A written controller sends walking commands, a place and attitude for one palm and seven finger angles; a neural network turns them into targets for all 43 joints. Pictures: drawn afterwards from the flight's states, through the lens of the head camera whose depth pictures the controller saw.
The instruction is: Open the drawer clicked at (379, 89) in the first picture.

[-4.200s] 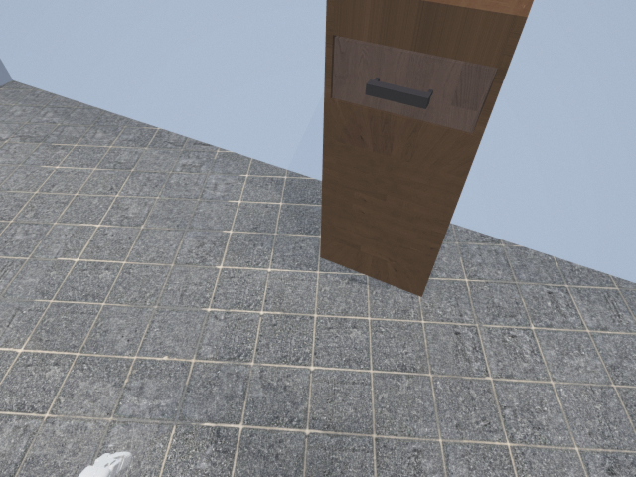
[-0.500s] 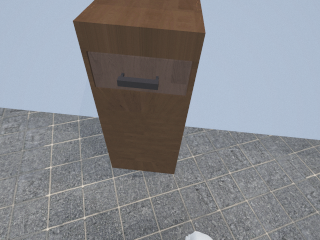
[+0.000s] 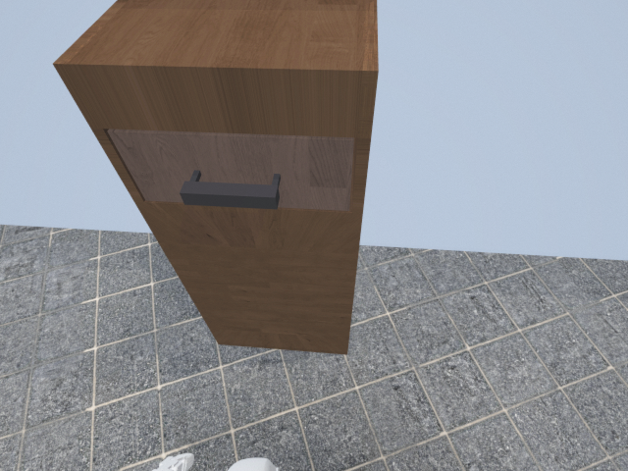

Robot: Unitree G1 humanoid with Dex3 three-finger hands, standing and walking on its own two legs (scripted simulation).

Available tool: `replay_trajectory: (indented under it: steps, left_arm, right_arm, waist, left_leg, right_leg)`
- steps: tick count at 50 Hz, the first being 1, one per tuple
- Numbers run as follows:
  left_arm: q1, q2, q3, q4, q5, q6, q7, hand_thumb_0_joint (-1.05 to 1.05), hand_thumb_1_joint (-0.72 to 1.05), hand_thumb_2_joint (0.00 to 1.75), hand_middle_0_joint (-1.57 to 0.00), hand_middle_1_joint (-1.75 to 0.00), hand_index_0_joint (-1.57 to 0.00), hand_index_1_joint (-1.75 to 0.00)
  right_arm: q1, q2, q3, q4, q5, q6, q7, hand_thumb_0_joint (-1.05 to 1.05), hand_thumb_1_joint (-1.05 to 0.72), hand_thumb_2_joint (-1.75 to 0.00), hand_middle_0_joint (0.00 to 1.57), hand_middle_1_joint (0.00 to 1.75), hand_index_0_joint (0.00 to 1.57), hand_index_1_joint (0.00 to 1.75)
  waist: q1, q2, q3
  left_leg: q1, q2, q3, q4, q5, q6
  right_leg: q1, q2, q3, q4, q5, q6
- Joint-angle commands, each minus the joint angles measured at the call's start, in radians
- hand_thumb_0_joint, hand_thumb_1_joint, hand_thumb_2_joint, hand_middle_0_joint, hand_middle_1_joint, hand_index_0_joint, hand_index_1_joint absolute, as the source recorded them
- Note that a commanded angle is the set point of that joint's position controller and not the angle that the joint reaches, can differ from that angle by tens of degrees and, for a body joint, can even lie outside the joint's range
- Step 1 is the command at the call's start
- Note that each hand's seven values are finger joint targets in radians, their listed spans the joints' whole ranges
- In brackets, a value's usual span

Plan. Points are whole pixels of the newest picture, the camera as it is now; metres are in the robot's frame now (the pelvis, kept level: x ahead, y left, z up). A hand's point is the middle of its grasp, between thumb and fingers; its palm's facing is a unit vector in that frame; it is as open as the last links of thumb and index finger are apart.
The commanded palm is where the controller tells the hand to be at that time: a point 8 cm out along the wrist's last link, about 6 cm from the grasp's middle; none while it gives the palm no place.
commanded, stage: come to a stop and stand still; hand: left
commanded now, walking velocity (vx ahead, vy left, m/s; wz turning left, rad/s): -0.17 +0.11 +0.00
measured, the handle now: (233, 185) +0.53 +0.16 +0.03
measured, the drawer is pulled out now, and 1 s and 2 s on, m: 0.00 0.00 0.00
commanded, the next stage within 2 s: look again from close up in 1.22 s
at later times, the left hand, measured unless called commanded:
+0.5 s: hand out of the picture -0.02 +0.26 -0.18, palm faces +0.03 -0.98 -0.19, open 7.4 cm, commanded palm none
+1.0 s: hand out of the picture -0.05 +0.14 -0.16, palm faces +0.02 -0.97 -0.23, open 7.3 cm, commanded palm none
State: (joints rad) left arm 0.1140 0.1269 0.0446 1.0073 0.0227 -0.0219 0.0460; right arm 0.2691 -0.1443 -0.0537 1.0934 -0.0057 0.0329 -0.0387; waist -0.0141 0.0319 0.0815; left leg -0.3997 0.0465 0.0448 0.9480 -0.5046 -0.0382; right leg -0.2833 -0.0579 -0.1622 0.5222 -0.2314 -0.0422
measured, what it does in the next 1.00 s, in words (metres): steps on the spot: left foot, then right foot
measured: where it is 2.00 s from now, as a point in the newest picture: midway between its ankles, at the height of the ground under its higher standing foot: outside the picture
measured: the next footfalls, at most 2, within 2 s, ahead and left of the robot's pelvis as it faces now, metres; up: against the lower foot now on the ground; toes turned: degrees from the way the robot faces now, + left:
left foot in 0.20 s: +0.05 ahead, +0.15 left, +0.00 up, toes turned +4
right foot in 0.74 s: -0.05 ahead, -0.10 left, +0.00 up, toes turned -5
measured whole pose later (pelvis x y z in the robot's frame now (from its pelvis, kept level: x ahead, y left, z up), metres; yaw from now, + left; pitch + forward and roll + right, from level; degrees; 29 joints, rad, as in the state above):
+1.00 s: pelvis -0.06 -0.03 +0.01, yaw -1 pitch +0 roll +1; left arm 0.28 0.12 0.01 1.12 0.01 -0.01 0.04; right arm 0.34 -0.14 -0.03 1.15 -0.02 0.04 -0.03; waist -0.02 0.06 0.00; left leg -0.28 0.08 0.02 0.64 -0.34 -0.02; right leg -0.14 0.04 -0.09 0.41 -0.27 -0.08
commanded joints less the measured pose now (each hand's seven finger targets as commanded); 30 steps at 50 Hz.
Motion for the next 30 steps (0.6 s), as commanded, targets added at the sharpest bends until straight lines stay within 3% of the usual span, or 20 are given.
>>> replay_trajectory:
  steps: [1, 5, 8, 9, 10, 11, 12, 14, 15, 17, 20, 26, 30]
  left_arm:
    - [0.081, 0.199, 0.05, -0.036, 0.004, 0.021, 0.01, 0.0, 0.9, 0.9, -0.2, -0.3, -0.2, -0.3]
    - [0.043, 0.217, 0.057, -0.069, 0.013, 0.031, 0.004, 0.0, 0.9, 0.9, -0.2, -0.3, -0.2, -0.3]
    - [0.043, 0.218, 0.054, -0.07, 0.008, 0.04, -0.002, 0.0, 0.9, 0.9, -0.2, -0.3, -0.2, -0.3]
    - [0.06, 0.197, 0.048, -0.068, 0.0, 0.045, -0.004, 0.0, 0.9, 0.9, -0.2, -0.3, -0.2, -0.3]
    - [0.116, 0.14, 0.034, -0.074, -0.005, 0.051, -0.008, 0.0, 0.9, 0.9, -0.2, -0.3, -0.2, -0.3]
    - [0.14, 0.101, 0.021, -0.078, -0.011, 0.057, -0.007, 0.0, 0.9, 0.9, -0.2, -0.3, -0.2, -0.3]
    - [0.123, 0.135, 0.026, -0.076, -0.007, 0.061, -0.004, 0.0, 0.9, 0.9, -0.2, -0.3, -0.2, -0.3]
    - [0.123, 0.15, 0.037, -0.043, 0.001, 0.071, -0.014, 0.0, 0.9, 0.9, -0.2, -0.3, -0.2, -0.3]
    - [0.15, 0.157, 0.037, -0.029, 0.002, 0.066, -0.021, 0.0, 0.9, 0.9, -0.2, -0.3, -0.2, -0.3]
    - [0.188, 0.164, 0.039, 0.001, 0.001, 0.066, -0.029, 0.0, 0.9, 0.9, -0.2, -0.3, -0.2, -0.3]
    - [0.192, 0.172, 0.042, 0.006, 0.003, 0.07, -0.034, 0.0, 0.9, 0.9, -0.2, -0.3, -0.2, -0.3]
    - [0.169, 0.136, 0.033, 0.004, 0.002, 0.077, -0.041, 0.0, 0.9, 0.9, -0.2, -0.3, -0.2, -0.3]
    - [0.154, 0.105, 0.015, 0.015, -0.001, 0.07, -0.041, 0.0, 0.9, 0.9, -0.2, -0.3, -0.2, -0.3]
  right_arm:
    - [0.07, -0.038, -0.018, -0.06, -0.008, 0.022, 0.016, 0.0, -0.9, -0.9, 0.2, 0.3, 0.2, 0.3]
    - [0.024, -0.062, -0.023, -0.105, -0.004, 0.012, 0.023, 0.0, -0.9, -0.9, 0.2, 0.3, 0.2, 0.3]
    - [0.045, -0.075, -0.019, -0.108, -0.006, -0.007, 0.023, 0.0, -0.9, -0.9, 0.2, 0.3, 0.2, 0.3]
    - [0.063, -0.097, -0.02, -0.102, -0.008, -0.018, 0.024, 0.0, -0.9, -0.9, 0.2, 0.3, 0.2, 0.3]
    - [0.062, -0.171, -0.031, -0.113, -0.015, -0.032, 0.022, 0.0, -0.9, -0.9, 0.2, 0.3, 0.2, 0.3]
    - [0.026, -0.24, -0.038, -0.144, -0.019, -0.033, 0.017, 0.0, -0.9, -0.9, 0.2, 0.3, 0.2, 0.3]
    - [-0.028, -0.235, -0.03, -0.162, -0.025, -0.028, 0.014, 0.0, -0.9, -0.9, 0.2, 0.3, 0.2, 0.3]
    - [-0.101, -0.195, -0.014, -0.164, -0.026, -0.035, -0.008, 0.0, -0.9, -0.9, 0.2, 0.3, 0.2, 0.3]
    - [-0.112, -0.181, -0.006, -0.167, -0.023, -0.039, -0.01, 0.0, -0.9, -0.9, 0.2, 0.3, 0.2, 0.3]
    - [-0.096, -0.179, -0.002, -0.155, -0.02, -0.041, -0.014, 0.0, -0.9, -0.9, 0.2, 0.3, 0.2, 0.3]
    - [-0.032, -0.185, -0.008, -0.13, -0.014, -0.042, -0.021, 0.0, -0.9, -0.9, 0.2, 0.3, 0.2, 0.3]
    - [0.044, -0.188, -0.024, -0.086, -0.018, -0.037, -0.019, 0.0, -0.9, -0.9, 0.2, 0.3, 0.2, 0.3]
    - [0.044, -0.19, -0.027, -0.062, -0.023, -0.031, -0.007, 0.0, -0.9, -0.9, 0.2, 0.3, 0.2, 0.3]
  waist:
    - [0.016, -0.186, -0.111]
    - [0.015, -0.247, -0.146]
    - [-0.008, -0.222, -0.169]
    - [-0.019, -0.156, -0.184]
    - [-0.008, 0.089, -0.198]
    - [-0.002, 0.296, -0.163]
    - [-0.002, 0.198, -0.136]
    - [0.023, 0.18, -0.055]
    - [0.031, 0.149, -0.054]
    - [0.029, 0.107, -0.079]
    - [0.005, 0.08, -0.104]
    - [-0.03, 0.115, -0.124]
    - [-0.038, 0.156, -0.087]
  left_leg:
    - [-0.008, 0.0, -0.018, 0.032, 0.063, -0.018]
    - [0.04, -0.002, -0.014, -0.099, 0.084, -0.015]
    - [0.174, -0.022, 0.023, -0.374, 0.274, -0.008]
    - [0.275, 0.005, 0.009, -0.499, 0.395, 0.0]
    - [0.346, 0.176, -0.175, -0.581, 0.568, 0.041]
    - [0.246, 0.344, -0.353, -0.652, 0.779, 0.132]
    - [0.132, 0.366, -0.331, -0.667, 0.668, 0.199]
    - [0.098, 0.277, -0.262, -0.707, 0.535, 0.163]
    - [0.125, 0.261, -0.236, -0.692, 0.535, 0.155]
    - [0.208, 0.237, -0.189, -0.698, 0.525, 0.145]
    - [0.301, 0.253, -0.191, -0.703, 0.521, 0.145]
    - [0.376, 0.269, -0.214, -0.722, 0.444, 0.168]
    - [0.28, 0.241, -0.221, -0.756, 0.243, 0.167]
  right_leg:
    - [0.069, -0.29, 0.17, -0.132, 0.74, -0.153]
    - [0.082, -0.263, 0.165, -0.112, 0.598, -0.134]
    - [0.06, -0.205, 0.149, -0.037, 0.418, -0.069]
    - [0.008, -0.169, 0.137, 0.027, 0.288, -0.029]
    - [-0.105, -0.07, 0.083, 0.153, -0.032, 0.032]
    - [-0.155, 0.02, 0.091, 0.311, -0.361, 0.076]
    - [-0.093, 0.01, 0.176, 0.416, -0.361, 0.063]
    - [-0.139, 0.02, 0.227, 0.509, -0.239, 0.065]
    - [-0.157, 0.023, 0.227, 0.527, -0.204, 0.068]
    - [-0.183, 0.03, 0.23, 0.553, -0.147, 0.083]
    - [-0.22, 0.027, 0.232, 0.552, -0.127, 0.098]
    - [-0.184, 0.011, 0.188, 0.392, -0.189, 0.102]
    - [-0.08, 0.013, 0.143, 0.213, -0.243, 0.081]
